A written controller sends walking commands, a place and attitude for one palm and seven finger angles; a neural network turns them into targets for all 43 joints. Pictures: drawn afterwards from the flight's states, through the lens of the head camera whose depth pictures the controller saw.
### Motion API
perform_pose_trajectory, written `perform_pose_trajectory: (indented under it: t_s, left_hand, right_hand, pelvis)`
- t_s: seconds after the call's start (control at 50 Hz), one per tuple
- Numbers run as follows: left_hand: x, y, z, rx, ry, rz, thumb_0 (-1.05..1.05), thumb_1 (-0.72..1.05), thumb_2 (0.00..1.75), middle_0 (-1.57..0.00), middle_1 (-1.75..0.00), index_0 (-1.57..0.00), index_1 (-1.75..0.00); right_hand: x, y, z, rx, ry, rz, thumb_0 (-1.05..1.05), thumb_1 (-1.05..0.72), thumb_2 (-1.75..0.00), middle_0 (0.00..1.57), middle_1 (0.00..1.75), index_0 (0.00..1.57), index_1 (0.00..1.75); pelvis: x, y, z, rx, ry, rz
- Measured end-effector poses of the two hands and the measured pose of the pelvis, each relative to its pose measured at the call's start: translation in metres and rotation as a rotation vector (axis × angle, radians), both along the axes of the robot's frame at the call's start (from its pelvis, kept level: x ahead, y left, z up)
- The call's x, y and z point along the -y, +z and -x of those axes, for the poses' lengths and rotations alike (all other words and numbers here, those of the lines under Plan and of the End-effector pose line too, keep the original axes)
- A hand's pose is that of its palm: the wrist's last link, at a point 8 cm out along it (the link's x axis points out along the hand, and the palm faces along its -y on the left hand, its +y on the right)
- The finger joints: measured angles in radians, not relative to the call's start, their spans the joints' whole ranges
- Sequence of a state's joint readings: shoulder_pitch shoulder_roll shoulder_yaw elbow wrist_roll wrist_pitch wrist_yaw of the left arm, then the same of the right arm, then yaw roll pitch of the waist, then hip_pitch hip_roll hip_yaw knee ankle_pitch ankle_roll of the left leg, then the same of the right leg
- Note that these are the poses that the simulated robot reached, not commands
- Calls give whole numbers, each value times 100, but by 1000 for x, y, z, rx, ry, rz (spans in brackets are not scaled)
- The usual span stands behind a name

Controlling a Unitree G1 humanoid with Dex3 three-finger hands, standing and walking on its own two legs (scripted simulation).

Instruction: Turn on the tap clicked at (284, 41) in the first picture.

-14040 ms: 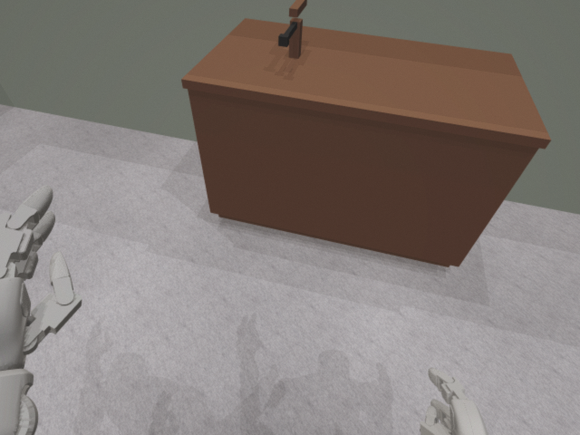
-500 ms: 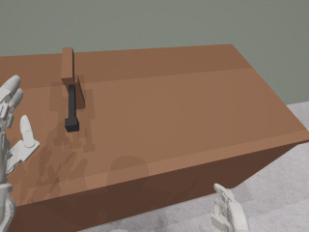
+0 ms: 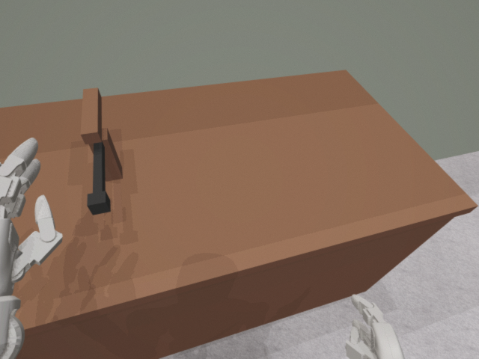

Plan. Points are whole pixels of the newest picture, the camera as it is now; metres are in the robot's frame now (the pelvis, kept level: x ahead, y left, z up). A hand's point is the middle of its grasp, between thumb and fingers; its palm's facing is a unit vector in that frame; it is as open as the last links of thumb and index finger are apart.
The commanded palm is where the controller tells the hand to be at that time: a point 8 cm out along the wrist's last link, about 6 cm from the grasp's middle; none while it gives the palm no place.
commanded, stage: look again from close up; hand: left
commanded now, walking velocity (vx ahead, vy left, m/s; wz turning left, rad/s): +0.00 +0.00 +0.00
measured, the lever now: (99, 202) +0.33 +0.27 +0.06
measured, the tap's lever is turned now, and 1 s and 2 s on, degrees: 0 0 0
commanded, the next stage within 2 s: shuffle to correct the standing spot in 0.06 s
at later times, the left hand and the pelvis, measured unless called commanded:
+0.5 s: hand (86, 227) +0.23 +0.22 +0.16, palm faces +0.34 -0.86 -0.37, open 7.5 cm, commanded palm +0.17 +0.25 +0.17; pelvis +0.01 -0.03 +0.00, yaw -1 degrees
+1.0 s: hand (61, 202) +0.25 +0.25 +0.17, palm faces +0.42 -0.79 -0.44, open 7.4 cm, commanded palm +0.17 +0.25 +0.17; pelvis +0.01 -0.03 +0.00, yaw -1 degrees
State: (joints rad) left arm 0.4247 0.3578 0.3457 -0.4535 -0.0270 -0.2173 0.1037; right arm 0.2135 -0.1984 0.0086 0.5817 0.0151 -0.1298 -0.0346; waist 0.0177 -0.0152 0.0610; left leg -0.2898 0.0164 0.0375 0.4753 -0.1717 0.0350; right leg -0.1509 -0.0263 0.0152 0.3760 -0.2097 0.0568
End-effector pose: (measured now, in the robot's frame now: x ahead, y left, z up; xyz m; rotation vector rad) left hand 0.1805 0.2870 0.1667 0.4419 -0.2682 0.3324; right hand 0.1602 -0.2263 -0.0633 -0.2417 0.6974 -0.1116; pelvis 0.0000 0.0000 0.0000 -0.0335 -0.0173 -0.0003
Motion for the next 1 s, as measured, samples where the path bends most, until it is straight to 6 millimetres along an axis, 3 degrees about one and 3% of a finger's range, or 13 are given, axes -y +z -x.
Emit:
perform_pose_trajectory:
  t_s: [0.44, 0.7, 0.92, 0.96, 1.0]
  left_hand:
    - [22, 3, -13, -12, -14, 11, 2, 89, 90, -21, -30, -21, -31]
    - [45, 6, -10, -51, -24, -12, 2, 89, 90, -21, -30, -21, -31]
    - [37, 3, -13, -56, 7, 8, 2, 89, 90, -21, -30, -21, -31]
    - [22, 16, -21, -17, 3, -103, 2, 88, 90, -22, -31, -21, -31]
    - [2, 23, -31, 44, 44, -107, 2, 88, 90, -22, -31, -21, -31]
  right_hand:
    - [12, 1, -14, 10, 2, -33, 1, -91, -90, 20, 30, 21, 30]
    - [41, -4, -15, -5, -24, -22, 1, -91, -90, 20, 30, 21, 30]
    - [42, -5, -16, -17, -45, -10, 1, -91, -90, 20, 30, 20, 30]
    - [38, -5, -15, -23, -5, 17, 1, -91, -90, 20, 30, 20, 30]
    - [33, -6, -15, -32, 9, 5, 1, -91, -90, 20, 30, 20, 30]
  pelvis:
    - [21, 1, -7, -9, -9, -9]
    - [39, 0, -12, -15, -10, -1]
    - [34, 0, -16, -3, -6, -8]
    - [34, 0, -13, -10, -6, -5]
    - [32, -1, -9, -9, -16, -14]
